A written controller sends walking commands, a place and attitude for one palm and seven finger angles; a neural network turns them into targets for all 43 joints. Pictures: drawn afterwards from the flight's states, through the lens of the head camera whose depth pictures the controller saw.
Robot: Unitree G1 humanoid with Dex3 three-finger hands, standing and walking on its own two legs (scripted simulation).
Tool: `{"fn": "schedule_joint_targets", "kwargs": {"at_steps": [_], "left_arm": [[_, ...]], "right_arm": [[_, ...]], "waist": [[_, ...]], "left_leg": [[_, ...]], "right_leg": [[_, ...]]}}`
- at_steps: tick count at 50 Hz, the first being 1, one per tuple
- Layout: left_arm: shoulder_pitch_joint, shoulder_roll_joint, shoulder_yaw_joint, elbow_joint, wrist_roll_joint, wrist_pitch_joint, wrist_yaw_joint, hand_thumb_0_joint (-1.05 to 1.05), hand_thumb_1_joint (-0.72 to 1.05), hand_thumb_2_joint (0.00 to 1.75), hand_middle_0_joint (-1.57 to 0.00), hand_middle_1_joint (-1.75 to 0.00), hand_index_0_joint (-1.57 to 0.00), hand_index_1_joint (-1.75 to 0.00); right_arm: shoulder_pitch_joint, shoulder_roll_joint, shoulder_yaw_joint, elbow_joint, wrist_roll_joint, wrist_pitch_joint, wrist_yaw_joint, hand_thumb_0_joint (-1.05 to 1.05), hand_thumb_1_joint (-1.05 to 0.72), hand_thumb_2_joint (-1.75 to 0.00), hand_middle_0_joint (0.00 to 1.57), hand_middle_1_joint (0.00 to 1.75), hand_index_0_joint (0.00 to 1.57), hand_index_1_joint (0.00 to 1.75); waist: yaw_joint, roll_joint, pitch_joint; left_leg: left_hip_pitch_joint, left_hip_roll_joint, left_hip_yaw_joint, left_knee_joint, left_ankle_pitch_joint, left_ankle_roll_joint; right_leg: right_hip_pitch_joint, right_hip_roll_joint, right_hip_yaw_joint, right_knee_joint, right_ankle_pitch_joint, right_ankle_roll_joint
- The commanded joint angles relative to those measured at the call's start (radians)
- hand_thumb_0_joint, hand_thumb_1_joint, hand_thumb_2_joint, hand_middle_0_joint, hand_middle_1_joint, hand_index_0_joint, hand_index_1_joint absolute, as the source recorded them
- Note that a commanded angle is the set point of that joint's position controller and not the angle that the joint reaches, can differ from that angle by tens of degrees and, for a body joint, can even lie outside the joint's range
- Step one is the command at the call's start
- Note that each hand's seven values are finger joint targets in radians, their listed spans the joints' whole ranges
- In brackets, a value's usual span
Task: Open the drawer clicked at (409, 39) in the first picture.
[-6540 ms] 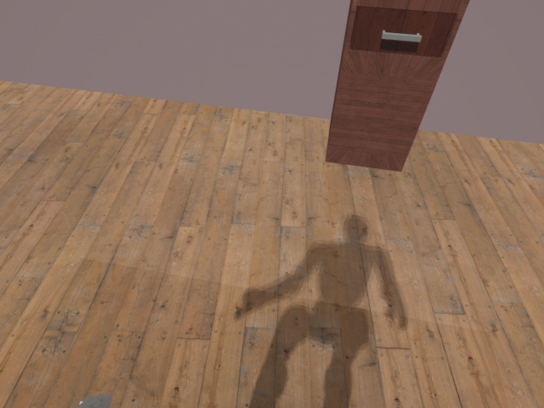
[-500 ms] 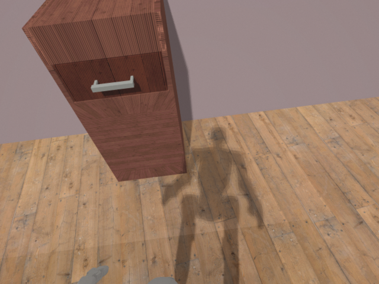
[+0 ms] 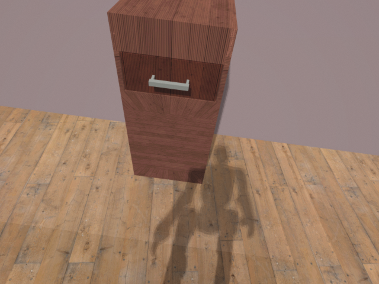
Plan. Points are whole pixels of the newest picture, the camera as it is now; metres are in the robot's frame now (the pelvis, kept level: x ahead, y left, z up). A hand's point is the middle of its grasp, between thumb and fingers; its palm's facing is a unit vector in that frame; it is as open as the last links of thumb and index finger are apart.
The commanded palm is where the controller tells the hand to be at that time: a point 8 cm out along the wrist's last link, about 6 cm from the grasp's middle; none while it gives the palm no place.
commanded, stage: take the last steps up to it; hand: left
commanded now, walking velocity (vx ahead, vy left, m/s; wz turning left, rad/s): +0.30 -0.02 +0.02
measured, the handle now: (169, 82) +0.82 +0.14 -0.04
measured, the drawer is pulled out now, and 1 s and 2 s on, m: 0.00 0.00 0.00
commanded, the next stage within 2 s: come to a stop and stand still in 0.84 s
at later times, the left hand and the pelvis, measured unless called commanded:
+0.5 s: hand (149, 232) +0.29 +0.12 -0.18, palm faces -0.06 -0.98 -0.18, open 7.3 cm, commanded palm none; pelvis +0.15 -0.04 -0.02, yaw -1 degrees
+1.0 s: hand (144, 252) +0.24 +0.13 -0.19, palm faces +0.16 -0.98 -0.15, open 7.3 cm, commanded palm none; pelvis +0.31 -0.03 -0.01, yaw +2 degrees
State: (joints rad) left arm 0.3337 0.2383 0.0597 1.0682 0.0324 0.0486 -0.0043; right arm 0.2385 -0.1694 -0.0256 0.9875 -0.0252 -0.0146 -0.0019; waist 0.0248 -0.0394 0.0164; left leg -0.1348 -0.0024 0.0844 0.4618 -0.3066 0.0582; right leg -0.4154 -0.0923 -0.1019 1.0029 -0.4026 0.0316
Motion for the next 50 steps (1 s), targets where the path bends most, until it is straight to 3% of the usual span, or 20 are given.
{"fn": "schedule_joint_targets", "kwargs": {"at_steps": [1, 10, 18, 20, 22, 23, 24, 25, 26, 27, 28, 30, 32, 35, 43, 45, 47, 48, 49, 50], "left_arm": [[-0.068, 0.029, -0.004, -0.070, -0.002, -0.055, -0.011, 0.00, 0.90, 0.90, -0.20, -0.30, -0.20, -0.30], [-0.183, 0.003, -0.003, -0.093, -0.010, -0.050, -0.007, 0.00, 0.90, 0.90, -0.20, -0.30, -0.20, -0.30], [-0.336, -0.036, -0.016, -0.143, -0.018, -0.073, -0.015, 0.00, 0.90, 0.90, -0.20, -0.30, -0.20, -0.30], [-0.271, -0.031, -0.011, -0.129, -0.019, -0.083, -0.013, 0.00, 0.90, 0.90, -0.20, -0.30, -0.20, -0.30], [-0.055, 0.004, 0.003, -0.059, -0.015, -0.098, -0.007, 0.00, 0.90, 0.90, -0.20, -0.30, -0.20, -0.30], [0.083, 0.071, 0.021, -0.020, -0.008, -0.110, 0.002, 0.00, 0.90, 0.90, -0.20, -0.30, -0.20, -0.30], [0.209, 0.162, 0.049, 0.008, -0.006, -0.118, 0.014, 0.00, 0.90, 0.90, -0.20, -0.30, -0.20, -0.30], [0.220, 0.198, 0.051, 0.015, -0.026, -0.112, 0.016, 0.00, 0.90, 0.90, -0.20, -0.30, -0.20, -0.30], [0.114, 0.163, 0.045, -0.006, -0.028, -0.106, 0.018, 0.00, 0.90, 0.90, -0.20, -0.30, -0.20, -0.30], [0.028, 0.115, 0.032, -0.030, -0.026, -0.108, 0.021, 0.00, 0.90, 0.90, -0.20, -0.30, -0.20, -0.30], [-0.040, 0.072, 0.020, -0.044, -0.027, -0.108, 0.025, 0.00, 0.90, 0.90, -0.20, -0.30, -0.20, -0.30], [-0.091, 0.002, -0.004, -0.048, -0.020, -0.118, 0.026, 0.00, 0.90, 0.90, -0.20, -0.30, -0.20, -0.30], [-0.079, -0.011, -0.011, -0.040, -0.016, -0.124, 0.024, 0.00, 0.90, 0.90, -0.20, -0.30, -0.20, -0.30], [-0.052, -0.006, -0.006, -0.036, -0.014, -0.132, 0.023, 0.00, 0.90, 0.90, -0.20, -0.30, -0.20, -0.30], [0.068, 0.047, -0.003, 0.011, -0.009, -0.129, 0.022, 0.00, 0.90, 0.90, -0.20, -0.30, -0.20, -0.30], [0.076, 0.049, 0.000, 0.016, -0.009, -0.123, 0.025, 0.00, 0.90, 0.90, -0.20, -0.30, -0.20, -0.30], [0.069, 0.040, -0.004, 0.025, -0.016, -0.114, 0.027, 0.00, 0.90, 0.90, -0.20, -0.30, -0.20, -0.30], [0.080, 0.009, -0.012, 0.026, -0.017, -0.109, 0.029, 0.00, 0.90, 0.90, -0.20, -0.30, -0.20, -0.30], [0.107, -0.042, -0.027, 0.020, -0.028, -0.107, 0.035, 0.00, 0.90, 0.90, -0.20, -0.30, -0.20, -0.30], [0.131, -0.064, -0.043, 0.030, -0.036, -0.101, 0.042, 0.00, 0.90, 0.90, -0.20, -0.30, -0.20, -0.30]], "right_arm": [[0.121, -0.137, -0.023, 0.014, 0.011, -0.033, -0.024, 0.00, -0.90, -0.90, 0.20, 0.30, 0.20, 0.30], [0.280, -0.088, -0.019, 0.095, 0.013, -0.055, -0.040, 0.00, -0.90, -0.90, 0.20, 0.30, 0.20, 0.30], [0.361, -0.090, -0.020, 0.156, -0.006, -0.053, -0.043, 0.00, -0.90, -0.90, 0.20, 0.30, 0.20, 0.30], [0.336, -0.101, -0.021, 0.159, -0.003, -0.052, -0.043, 0.00, -0.90, -0.90, 0.20, 0.30, 0.20, 0.30], [0.311, -0.119, -0.027, 0.158, 0.009, -0.054, -0.040, 0.00, -0.90, -0.90, 0.20, 0.30, 0.20, 0.30], [0.306, -0.101, -0.027, 0.147, 0.018, -0.056, -0.030, 0.00, -0.90, -0.90, 0.20, 0.30, 0.20, 0.30], [0.335, -0.045, -0.022, 0.119, 0.028, -0.061, -0.024, 0.00, -0.90, -0.90, 0.20, 0.30, 0.20, 0.30], [0.287, -0.059, -0.023, 0.099, 0.031, -0.055, -0.026, 0.00, -0.90, -0.90, 0.20, 0.30, 0.20, 0.30], [0.250, -0.055, -0.031, 0.100, 0.029, -0.048, -0.023, 0.00, -0.90, -0.90, 0.20, 0.30, 0.20, 0.30], [0.192, -0.034, -0.033, 0.087, 0.019, -0.042, -0.015, 0.00, -0.90, -0.90, 0.20, 0.30, 0.20, 0.30], [0.185, -0.019, -0.034, 0.088, 0.011, -0.030, -0.012, 0.00, -0.90, -0.90, 0.20, 0.30, 0.20, 0.30], [0.219, 0.017, -0.027, 0.100, 0.001, -0.005, -0.007, 0.00, -0.90, -0.90, 0.20, 0.30, 0.20, 0.30], [0.248, 0.023, -0.028, 0.105, -0.002, 0.009, -0.004, 0.00, -0.90, -0.90, 0.20, 0.30, 0.20, 0.30], [0.187, 0.015, -0.031, 0.075, -0.003, 0.013, 0.005, 0.00, -0.90, -0.90, 0.20, 0.30, 0.20, 0.30], [-0.054, -0.013, -0.022, -0.005, 0.004, -0.016, 0.022, 0.00, -0.90, -0.90, 0.20, 0.30, 0.20, 0.30], [-0.066, -0.021, -0.020, -0.009, 0.004, -0.022, 0.020, 0.00, -0.90, -0.90, 0.20, 0.30, 0.20, 0.30], [-0.003, -0.037, -0.019, 0.020, 0.002, -0.031, 0.011, 0.00, -0.90, -0.90, 0.20, 0.30, 0.20, 0.30], [0.085, -0.076, -0.023, 0.050, -0.002, -0.041, 0.003, 0.00, -0.90, -0.90, 0.20, 0.30, 0.20, 0.30], [0.154, -0.139, -0.029, 0.065, -0.005, -0.045, -0.013, 0.00, -0.90, -0.90, 0.20, 0.30, 0.20, 0.30], [0.157, -0.150, -0.025, 0.073, 0.008, -0.034, -0.025, 0.00, -0.90, -0.90, 0.20, 0.30, 0.20, 0.30]], "waist": [[-0.037, 0.133, 0.105], [-0.059, 0.128, 0.138], [-0.100, 0.161, 0.149], [-0.059, 0.166, 0.114], [0.037, 0.112, 0.001], [0.092, 0.032, -0.089], [0.121, -0.177, -0.212], [0.106, -0.132, -0.213], [0.074, -0.053, -0.115], [0.054, -0.015, -0.009], [0.007, 0.049, 0.050], [-0.049, 0.031, 0.094], [-0.073, -0.040, 0.077], [-0.068, -0.054, 0.072], [0.005, -0.049, 0.059], [0.003, -0.052, 0.055], [-0.031, -0.034, 0.021], [-0.058, 0.048, -0.038], [-0.066, 0.189, -0.129], [-0.051, 0.258, -0.169]], "left_leg": [[0.071, 0.237, -0.239, -0.310, 0.138, 0.074], [0.184, 0.273, -0.203, -0.295, 0.395, 0.108], [0.213, 0.277, -0.159, -0.207, 0.588, 0.102], [0.180, 0.266, -0.121, -0.125, 0.766, 0.089], [0.099, 0.213, -0.067, 0.102, 0.833, 0.042], [-0.094, 0.176, -0.048, 0.303, 0.645, 0.008], [-0.340, 0.012, 0.014, 0.631, -0.022, -0.039], [-0.397, 0.005, -0.073, 0.846, -0.278, -0.024], [-0.416, 0.064, -0.108, 0.900, -0.205, -0.016], [-0.443, 0.099, -0.109, 0.896, -0.127, -0.020], [-0.414, 0.128, -0.123, 0.859, -0.067, -0.020], [-0.345, 0.139, -0.101, 0.776, 0.005, -0.042], [-0.328, 0.138, -0.073, 0.689, 0.038, -0.063], [-0.346, 0.140, -0.049, 0.567, 0.094, -0.078], [-0.332, 0.100, -0.004, 0.231, 0.082, -0.067], [-0.276, 0.085, 0.002, 0.159, 0.071, -0.057], [-0.105, 0.051, 0.029, 0.020, 0.157, -0.053], [0.055, 0.100, -0.028, -0.030, 0.368, -0.039], [0.240, 0.280, -0.199, 0.007, 0.779, 0.035], [0.253, 0.406, -0.274, -0.030, 1.121, 0.125]], "right_leg": [[-0.223, -0.023, 0.056, 0.103, 0.138, 0.013], [-0.337, -0.037, 0.055, 0.027, 0.198, 0.033], [-0.210, 0.010, -0.008, -0.276, 0.141, -0.026], [-0.061, 0.051, -0.033, -0.367, 0.131, -0.054], [0.252, 0.097, -0.063, -0.477, 0.255, -0.072], [0.512, -0.013, 0.067, -0.486, 0.298, -0.118], [0.725, -0.307, 0.473, -0.574, 0.425, -0.239], [0.654, -0.396, 0.597, -0.676, 0.428, -0.303], [0.511, -0.363, 0.539, -0.732, 0.197, -0.293], [0.355, -0.331, 0.496, -0.777, 0.097, -0.261], [0.232, -0.299, 0.399, -0.801, 0.058, -0.228], [0.080, -0.223, 0.232, -0.841, 0.144, -0.175], [0.071, -0.183, 0.134, -0.845, 0.230, -0.163], [0.096, -0.161, 0.096, -0.849, 0.307, -0.179], [0.299, -0.192, 0.113, -0.759, 0.518, -0.194], [0.317, -0.194, 0.110, -0.717, 0.541, -0.186], [0.286, -0.142, 0.066, -0.598, 0.575, -0.146], [0.229, -0.084, 0.027, -0.439, 0.546, -0.102], [0.084, 0.001, -0.028, -0.286, 0.303, -0.047], [0.058, 0.034, -0.003, -0.171, -0.158, -0.016]]}}
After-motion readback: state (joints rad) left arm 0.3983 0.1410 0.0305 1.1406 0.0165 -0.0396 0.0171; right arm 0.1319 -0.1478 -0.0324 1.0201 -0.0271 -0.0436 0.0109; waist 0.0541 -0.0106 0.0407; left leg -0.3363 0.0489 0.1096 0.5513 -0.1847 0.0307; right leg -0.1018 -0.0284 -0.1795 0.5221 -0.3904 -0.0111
